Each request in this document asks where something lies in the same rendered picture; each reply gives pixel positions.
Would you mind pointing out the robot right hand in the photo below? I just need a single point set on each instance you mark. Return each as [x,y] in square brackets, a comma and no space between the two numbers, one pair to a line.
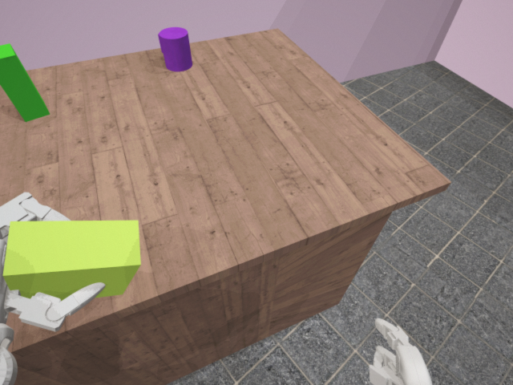
[406,368]

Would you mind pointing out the table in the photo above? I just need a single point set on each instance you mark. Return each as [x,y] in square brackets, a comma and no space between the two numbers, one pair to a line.
[260,184]

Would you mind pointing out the sponge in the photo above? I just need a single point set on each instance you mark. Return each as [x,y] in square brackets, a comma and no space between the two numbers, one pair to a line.
[59,258]

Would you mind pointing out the robot left hand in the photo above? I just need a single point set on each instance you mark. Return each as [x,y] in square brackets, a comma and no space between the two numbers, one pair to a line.
[42,310]

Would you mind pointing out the left robot forearm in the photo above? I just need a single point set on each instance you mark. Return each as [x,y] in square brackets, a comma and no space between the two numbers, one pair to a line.
[8,364]

